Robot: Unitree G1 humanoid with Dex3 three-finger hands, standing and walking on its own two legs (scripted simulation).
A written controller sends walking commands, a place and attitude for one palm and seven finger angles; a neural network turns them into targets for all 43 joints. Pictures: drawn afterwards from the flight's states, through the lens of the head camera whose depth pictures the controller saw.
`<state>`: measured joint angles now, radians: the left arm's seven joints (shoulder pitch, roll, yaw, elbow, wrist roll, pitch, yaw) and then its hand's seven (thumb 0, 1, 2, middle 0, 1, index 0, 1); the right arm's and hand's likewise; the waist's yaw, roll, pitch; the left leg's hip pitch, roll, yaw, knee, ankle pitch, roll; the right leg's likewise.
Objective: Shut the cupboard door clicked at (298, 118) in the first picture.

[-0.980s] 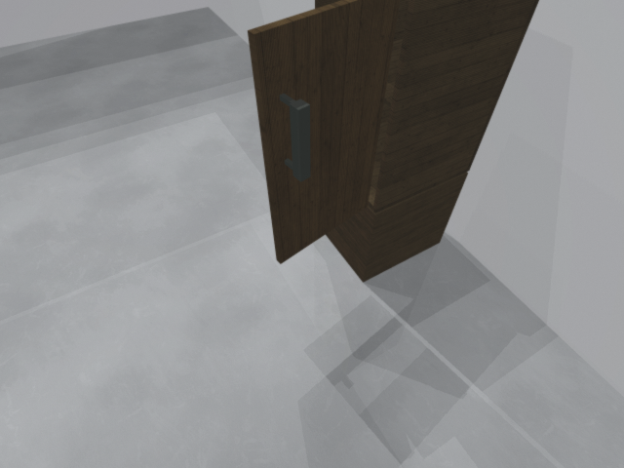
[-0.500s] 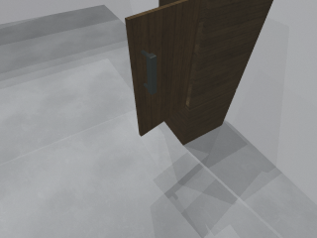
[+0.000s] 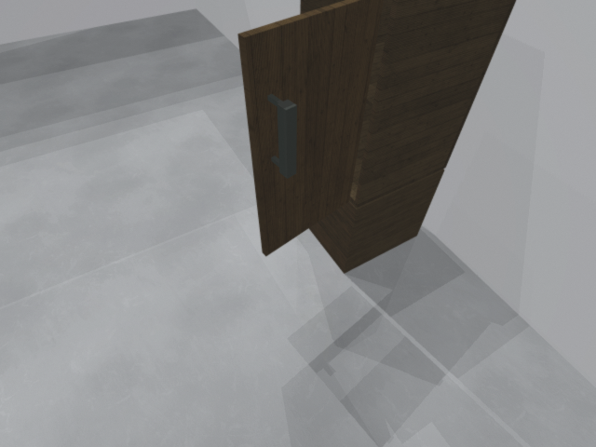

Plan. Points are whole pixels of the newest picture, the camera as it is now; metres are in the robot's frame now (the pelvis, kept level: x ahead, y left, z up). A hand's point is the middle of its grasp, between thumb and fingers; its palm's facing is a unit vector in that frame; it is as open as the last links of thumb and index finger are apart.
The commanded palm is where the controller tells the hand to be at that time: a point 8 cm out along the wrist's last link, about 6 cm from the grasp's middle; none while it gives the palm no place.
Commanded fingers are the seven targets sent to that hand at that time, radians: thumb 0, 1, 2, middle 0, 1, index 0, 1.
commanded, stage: walk around to get in front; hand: left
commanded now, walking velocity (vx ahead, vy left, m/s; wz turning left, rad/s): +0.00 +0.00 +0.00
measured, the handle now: (280, 136) +0.65 +0.07 +0.04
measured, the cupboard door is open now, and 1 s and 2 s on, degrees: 100 100 100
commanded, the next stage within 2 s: none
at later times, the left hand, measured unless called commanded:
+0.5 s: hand out of the picture +0.06 +0.17 -0.19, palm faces -0.13 -0.96 -0.27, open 7.4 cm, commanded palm none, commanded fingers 0.00 0.90 0.90 -0.20 -0.30 -0.20 -0.30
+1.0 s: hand out of the picture +0.13 +0.16 -0.18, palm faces -0.34 -0.91 -0.24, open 7.4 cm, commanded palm none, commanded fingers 0.00 0.90 0.90 -0.20 -0.30 -0.20 -0.30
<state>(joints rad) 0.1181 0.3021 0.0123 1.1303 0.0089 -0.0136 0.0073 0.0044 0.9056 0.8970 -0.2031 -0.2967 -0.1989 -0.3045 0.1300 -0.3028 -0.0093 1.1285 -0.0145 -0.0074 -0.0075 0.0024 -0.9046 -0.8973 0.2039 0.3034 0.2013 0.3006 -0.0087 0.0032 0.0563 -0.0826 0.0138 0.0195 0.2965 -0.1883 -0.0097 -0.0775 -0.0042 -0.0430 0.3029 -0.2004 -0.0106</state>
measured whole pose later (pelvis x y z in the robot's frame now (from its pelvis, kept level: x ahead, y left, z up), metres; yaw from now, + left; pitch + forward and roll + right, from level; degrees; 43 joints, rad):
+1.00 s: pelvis -0.03 -0.01 -0.01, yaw -25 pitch +1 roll -1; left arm 0.14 0.27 0.11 0.91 0.02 0.07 -0.03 0.01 0.91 0.90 -0.20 -0.30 -0.20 -0.30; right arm 0.14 -0.20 -0.03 0.90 -0.04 0.01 -0.04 0.00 -0.90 -0.90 0.20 0.30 0.20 0.30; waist 0.04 -0.03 0.11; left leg -0.23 0.08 0.00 0.51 -0.30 -0.06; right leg -0.52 0.04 0.02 1.01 -0.49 0.04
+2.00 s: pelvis -0.04 -0.05 -0.02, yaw -63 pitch +2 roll +1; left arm 0.18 0.22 0.07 0.91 0.02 0.06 0.00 0.00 0.90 0.90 -0.20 -0.30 -0.20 -0.30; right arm 0.14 -0.23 -0.05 0.87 0.00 0.03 -0.02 0.00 -0.91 -0.90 0.20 0.30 0.20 0.30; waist 0.00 -0.02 0.09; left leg -0.33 0.03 0.04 0.62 -0.34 -0.06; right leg -0.31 0.06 0.12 0.57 -0.28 -0.02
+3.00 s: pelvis -0.09 -0.11 -0.02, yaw -97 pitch +1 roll +0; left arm 0.12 0.24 0.07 0.88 0.02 0.04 -0.01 0.00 0.91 0.90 -0.20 -0.30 -0.20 -0.30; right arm 0.19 -0.27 -0.06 0.92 -0.01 0.07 -0.02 0.01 -0.91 -0.90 0.20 0.30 0.20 0.30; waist -0.02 0.02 0.12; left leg -0.44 0.10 0.05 1.05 -0.51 -0.08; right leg -0.30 0.00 -0.01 0.60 -0.32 -0.01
